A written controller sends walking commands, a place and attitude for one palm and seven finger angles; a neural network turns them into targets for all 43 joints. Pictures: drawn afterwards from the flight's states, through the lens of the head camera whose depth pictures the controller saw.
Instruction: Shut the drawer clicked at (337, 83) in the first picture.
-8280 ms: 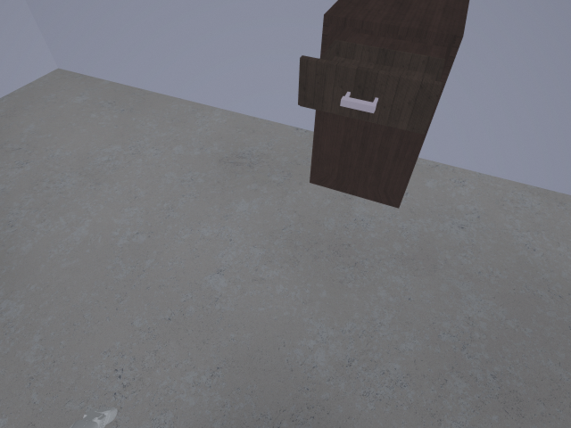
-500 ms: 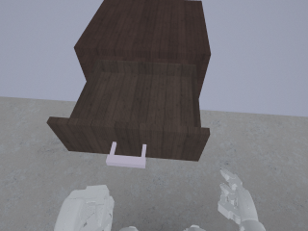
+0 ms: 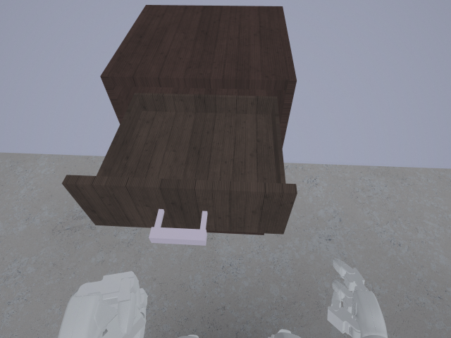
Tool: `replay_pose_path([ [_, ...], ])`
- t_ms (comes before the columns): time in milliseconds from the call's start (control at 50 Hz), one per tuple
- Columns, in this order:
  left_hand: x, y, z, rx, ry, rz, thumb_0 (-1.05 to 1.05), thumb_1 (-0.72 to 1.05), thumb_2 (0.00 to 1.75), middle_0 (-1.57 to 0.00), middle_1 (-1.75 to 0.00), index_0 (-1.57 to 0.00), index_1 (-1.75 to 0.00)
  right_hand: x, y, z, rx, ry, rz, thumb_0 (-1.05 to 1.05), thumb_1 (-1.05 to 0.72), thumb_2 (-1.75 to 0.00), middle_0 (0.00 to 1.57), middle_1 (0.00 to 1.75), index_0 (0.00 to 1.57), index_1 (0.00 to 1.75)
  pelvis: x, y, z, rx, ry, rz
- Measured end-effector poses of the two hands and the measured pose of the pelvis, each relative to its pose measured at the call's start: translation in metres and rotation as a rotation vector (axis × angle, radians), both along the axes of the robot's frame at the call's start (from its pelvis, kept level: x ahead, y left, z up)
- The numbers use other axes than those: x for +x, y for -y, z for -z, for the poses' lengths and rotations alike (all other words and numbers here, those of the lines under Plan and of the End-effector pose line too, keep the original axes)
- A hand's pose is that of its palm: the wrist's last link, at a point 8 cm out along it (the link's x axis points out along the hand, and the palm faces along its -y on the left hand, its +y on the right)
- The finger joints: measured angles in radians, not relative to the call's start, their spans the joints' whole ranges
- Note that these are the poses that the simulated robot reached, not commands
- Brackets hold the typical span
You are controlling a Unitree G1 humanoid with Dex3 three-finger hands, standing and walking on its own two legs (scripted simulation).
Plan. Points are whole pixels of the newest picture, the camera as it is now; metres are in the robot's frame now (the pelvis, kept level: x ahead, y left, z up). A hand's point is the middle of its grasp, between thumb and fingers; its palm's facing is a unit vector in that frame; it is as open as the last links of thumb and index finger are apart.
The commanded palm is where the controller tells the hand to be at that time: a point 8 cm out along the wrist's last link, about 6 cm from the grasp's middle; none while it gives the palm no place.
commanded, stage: bring the fist close to the handle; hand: left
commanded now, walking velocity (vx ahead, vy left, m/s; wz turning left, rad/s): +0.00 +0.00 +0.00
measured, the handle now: (180, 225) +0.32 +0.11 +0.00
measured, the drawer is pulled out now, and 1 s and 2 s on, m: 0.30 0.30 0.29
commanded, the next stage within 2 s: push the drawer shut in 1.46 s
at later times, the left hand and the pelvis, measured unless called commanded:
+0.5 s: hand (172, 298) +0.18 +0.09 +0.06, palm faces -0.03 -1.00 +0.04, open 3.3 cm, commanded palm +0.14 +0.15 +0.05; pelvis -0.01 +0.00 -0.02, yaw +0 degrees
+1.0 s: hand (191, 286) +0.21 +0.08 +0.00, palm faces -0.02 -1.00 +0.00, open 3.3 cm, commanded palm +0.19 +0.12 +0.00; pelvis -0.01 +0.00 -0.04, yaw +0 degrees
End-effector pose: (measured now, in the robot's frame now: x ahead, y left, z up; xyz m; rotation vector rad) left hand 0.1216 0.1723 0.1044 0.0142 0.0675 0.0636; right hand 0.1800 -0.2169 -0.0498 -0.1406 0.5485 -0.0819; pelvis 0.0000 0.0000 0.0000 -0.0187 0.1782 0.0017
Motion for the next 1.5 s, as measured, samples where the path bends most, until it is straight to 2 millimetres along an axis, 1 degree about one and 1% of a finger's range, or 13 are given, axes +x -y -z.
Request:
replay_pose_path([
  [100, 0.002, 0.010, -0.004, -0.028, 0.054, 0.021, 0.02, 0.90, 0.90, -1.40, -1.60, -1.40, -1.60, 0.001, -0.001, 0.000, -0.007, 0.011, -0.028, 0.02, -0.91, -0.90, 0.20, 0.30, 0.20, 0.30, -0.003, 0.000, 0.001, -0.002, 0.000, -0.007],
  [180, 0.006, 0.021, 0.010, -0.029, 0.010, 0.086, 0.02, 0.90, 0.90, -1.40, -1.60, -1.40, -1.60, 0.001, -0.001, 0.001, -0.013, 0.010, -0.031, 0.02, -0.91, -0.90, 0.20, 0.30, 0.21, 0.30, -0.005, 0.001, 0.003, 0.002, -0.007, -0.005],
  [300, 0.014, 0.012, 0.035, -0.013, -0.045, 0.059, 0.02, 0.89, 0.90, -1.40, -1.60, -1.40, -1.60, 0.000, 0.002, 0.006, -0.028, -0.011, -0.025, 0.02, -0.91, -0.90, 0.20, 0.30, 0.21, 0.30, -0.006, 0.003, 0.007, 0.003, -0.029, 0.000],
  [440, 0.030, 0.015, 0.031, -0.045, 0.062, 0.043, 0.02, 0.90, 0.90, -1.40, -1.60, -1.40, -1.60, -0.004, 0.003, 0.017, -0.038, -0.033, -0.036, 0.02, -0.91, -0.90, 0.20, 0.30, 0.21, 0.30, -0.005, 0.001, 0.013, -0.004, -0.054, -0.005],
  [620, 0.040, 0.027, 0.066, -0.032, -0.056, 0.095, 0.02, 0.90, 0.90, -1.40, -1.60, -1.40, -1.60, -0.010, 0.003, 0.029, -0.040, -0.087, -0.023, 0.02, -0.91, -0.90, 0.20, 0.30, 0.21, 0.30, -0.006, -0.001, 0.020, 0.004, -0.083, 0.005],
  [700, 0.046, 0.021, 0.064, -0.036, 0.005, 0.043, 0.02, 0.90, 0.90, -1.40, -1.60, -1.40, -1.60, -0.010, 0.001, 0.035, -0.044, -0.091, -0.036, 0.02, -0.91, -0.90, 0.20, 0.30, 0.21, 0.30, -0.007, -0.002, 0.024, 0.001, -0.100, 0.003],
  [780, 0.055, 0.031, 0.064, -0.065, 0.073, 0.056, 0.02, 0.90, 0.90, -1.40, -1.60, -1.40, -1.60, -0.009, -0.002, 0.043, -0.045, -0.098, -0.058, 0.01, -0.91, -0.90, 0.20, 0.30, 0.21, 0.30, -0.009, -0.003, 0.030, -0.001, -0.116, -0.001],
  [880, 0.063, 0.052, 0.085, -0.047, 0.010, 0.141, 0.02, 0.90, 0.90, -1.40, -1.60, -1.40, -1.60, -0.009, -0.003, 0.051, -0.041, -0.125, -0.062, 0.01, -0.91, -0.90, 0.20, 0.30, 0.21, 0.30, -0.011, -0.003, 0.035, 0.005, -0.132, 0.002],
  [980, 0.070, 0.045, 0.103, -0.017, -0.046, 0.105, 0.02, 0.89, 0.90, -1.40, -1.60, -1.40, -1.60, -0.011, -0.003, 0.057, -0.037, -0.147, -0.052, 0.01, -0.91, -0.90, 0.20, 0.30, 0.21, 0.30, -0.012, -0.001, 0.038, 0.008, -0.145, 0.006],
  [1080, 0.081, 0.037, 0.096, -0.042, 0.041, 0.031, 0.02, 0.90, 0.90, -1.40, -1.60, -1.40, -1.60, -0.011, -0.003, 0.065, -0.038, -0.160, -0.063, 0.01, -0.91, -0.90, 0.20, 0.30, 0.21, 0.30, -0.012, 0.000, 0.042, 0.003, -0.160, -0.001],
  [1240, 0.083, 0.063, 0.102, -0.037, 0.000, 0.148, 0.02, 0.90, 0.90, -1.39, -1.60, -1.40, -1.60, -0.015, 0.000, 0.070, -0.024, -0.196, -0.052, 0.01, -0.91, -0.90, 0.20, 0.30, 0.21, 0.30, -0.012, 0.000, 0.043, 0.011, -0.167, 0.003],
  [1400, 0.073, 0.038, 0.100, -0.023, 0.001, 0.017, 0.02, 0.90, 0.90, -1.40, -1.60, -1.40, -1.60, -0.013, 0.003, 0.064, -0.035, -0.183, -0.051, 0.01, -0.91, -0.90, 0.20, 0.30, 0.21, 0.30, -0.011, 0.004, 0.039, 0.011, -0.158, 0.001],
  [1500, 0.077, 0.049, 0.093, -0.047, 0.077, 0.073, 0.02, 0.90, 0.90, -1.40, -1.60, -1.40, -1.60, -0.010, 0.004, 0.066, -0.045, -0.173, -0.069, 0.01, -0.91, -0.90, 0.20, 0.30, 0.21, 0.30, -0.014, 0.003, 0.043, 0.005, -0.162, -0.007],
])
